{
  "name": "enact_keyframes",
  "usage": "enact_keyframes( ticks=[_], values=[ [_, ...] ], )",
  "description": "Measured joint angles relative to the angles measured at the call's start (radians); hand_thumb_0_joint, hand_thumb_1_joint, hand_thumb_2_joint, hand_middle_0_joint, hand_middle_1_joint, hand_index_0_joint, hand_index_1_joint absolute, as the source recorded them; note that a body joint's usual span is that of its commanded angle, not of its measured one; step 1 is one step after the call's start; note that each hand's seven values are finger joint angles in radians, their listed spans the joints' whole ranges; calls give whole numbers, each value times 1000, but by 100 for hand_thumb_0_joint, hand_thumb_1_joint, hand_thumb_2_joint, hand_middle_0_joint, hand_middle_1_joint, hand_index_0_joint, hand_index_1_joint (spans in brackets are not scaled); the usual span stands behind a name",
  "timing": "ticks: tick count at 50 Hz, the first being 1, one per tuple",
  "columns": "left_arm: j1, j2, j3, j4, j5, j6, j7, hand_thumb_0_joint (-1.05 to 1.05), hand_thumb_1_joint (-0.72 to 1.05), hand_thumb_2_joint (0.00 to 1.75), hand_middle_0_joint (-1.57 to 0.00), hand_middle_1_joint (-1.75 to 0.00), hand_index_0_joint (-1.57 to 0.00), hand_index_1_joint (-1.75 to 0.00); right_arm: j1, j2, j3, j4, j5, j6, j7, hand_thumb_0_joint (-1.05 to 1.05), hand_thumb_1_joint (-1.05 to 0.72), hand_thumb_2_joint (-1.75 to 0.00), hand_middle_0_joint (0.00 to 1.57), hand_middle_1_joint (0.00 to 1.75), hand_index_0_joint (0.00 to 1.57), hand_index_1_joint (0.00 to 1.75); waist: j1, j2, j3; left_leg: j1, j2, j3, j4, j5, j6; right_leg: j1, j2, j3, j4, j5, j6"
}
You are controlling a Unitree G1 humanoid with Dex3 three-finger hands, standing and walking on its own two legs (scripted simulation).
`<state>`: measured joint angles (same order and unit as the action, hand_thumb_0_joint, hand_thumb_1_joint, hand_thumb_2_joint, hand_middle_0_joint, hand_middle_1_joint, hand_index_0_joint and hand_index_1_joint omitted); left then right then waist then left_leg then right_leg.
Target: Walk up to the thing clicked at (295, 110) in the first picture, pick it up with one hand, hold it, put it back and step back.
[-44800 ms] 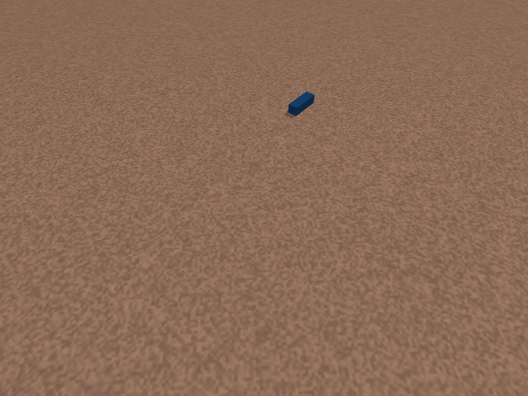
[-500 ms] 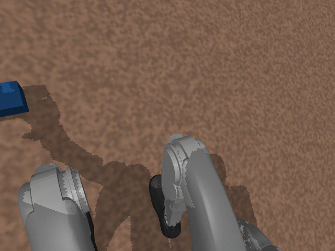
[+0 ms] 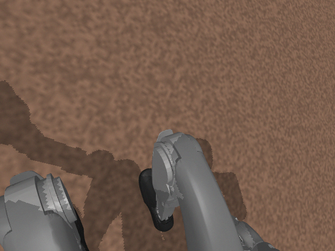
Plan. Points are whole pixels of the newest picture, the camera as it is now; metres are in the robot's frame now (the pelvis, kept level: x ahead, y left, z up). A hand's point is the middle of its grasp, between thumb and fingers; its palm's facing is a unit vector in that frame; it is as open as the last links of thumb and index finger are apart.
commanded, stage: rest palm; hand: left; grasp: from above
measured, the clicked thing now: out of the picture +0.48 +0.37 -0.28
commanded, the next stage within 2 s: close in 1.40 s
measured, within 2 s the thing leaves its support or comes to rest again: neither
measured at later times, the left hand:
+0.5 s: hand out of the picture +0.45 +0.36 -0.24, palm faces -0.48 -0.14 -0.86, open 14.4 cm
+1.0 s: hand out of the picture +0.45 +0.35 -0.25, palm faces -0.46 -0.14 -0.88, open 14.3 cm
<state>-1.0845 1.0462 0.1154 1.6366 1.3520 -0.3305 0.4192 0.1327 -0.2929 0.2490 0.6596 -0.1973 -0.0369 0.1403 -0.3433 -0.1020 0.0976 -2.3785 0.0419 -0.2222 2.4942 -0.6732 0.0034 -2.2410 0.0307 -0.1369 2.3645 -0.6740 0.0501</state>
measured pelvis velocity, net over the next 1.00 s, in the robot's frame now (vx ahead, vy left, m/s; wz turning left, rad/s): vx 0.00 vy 0.01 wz -0.05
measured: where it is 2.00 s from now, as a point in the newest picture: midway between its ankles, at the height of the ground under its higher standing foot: (121, 228)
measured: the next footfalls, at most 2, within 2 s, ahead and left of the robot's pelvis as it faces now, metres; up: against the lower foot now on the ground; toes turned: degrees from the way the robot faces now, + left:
none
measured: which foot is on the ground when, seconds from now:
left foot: down 0.00-1.00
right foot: down 0.00-1.00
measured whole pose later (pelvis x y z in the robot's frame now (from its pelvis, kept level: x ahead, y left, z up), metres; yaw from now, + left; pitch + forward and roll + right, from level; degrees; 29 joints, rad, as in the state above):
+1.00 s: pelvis +0.00 +0.01 -0.01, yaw -3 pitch +27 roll -15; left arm -1.06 1.12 0.13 1.70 1.34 -0.30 0.53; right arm 0.07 -0.33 0.32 0.62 -0.25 -0.14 0.18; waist -0.37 -0.17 0.16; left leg -2.37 0.05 -0.27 2.57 -0.71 0.01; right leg -2.22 0.06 -0.17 2.39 -0.68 0.06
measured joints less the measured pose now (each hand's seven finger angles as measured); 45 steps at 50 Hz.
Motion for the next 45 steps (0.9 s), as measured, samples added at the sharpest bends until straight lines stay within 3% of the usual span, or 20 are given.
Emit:
enact_keyframes(
  ticks=[13,20,26,45],
  values=[
    [-1,35,17,23,-9,36,68,1,-58,104,-8,-98,-6,-99,-15,-14,30,-1,-30,-44,3,0,-89,-90,21,30,20,30,-22,-29,28,-6,7,-21,32,-20,-5,-9,13,-13,19,-4,2],
    [11,32,8,24,-36,56,58,1,-57,103,-8,-98,-6,-99,-34,-14,41,-11,-34,-61,11,0,-90,-90,21,30,20,30,-19,-28,31,-5,6,-27,42,-31,-1,-1,15,-18,20,-14,6],
    [22,49,29,23,-39,49,45,1,-57,103,-8,-98,-6,-100,-53,-17,46,-33,-35,-75,19,0,-90,-90,21,30,20,30,-19,-37,46,2,5,-30,47,-36,0,9,15,-20,22,-19,8],
    [22,72,4,46,-8,23,99,0,-56,103,-8,-99,-6,-101,-70,-32,67,-37,-55,-88,36,0,-90,-90,21,30,20,30,-20,-64,61,7,5,-47,66,-41,5,23,23,-32,24,-16,13]
  ],
)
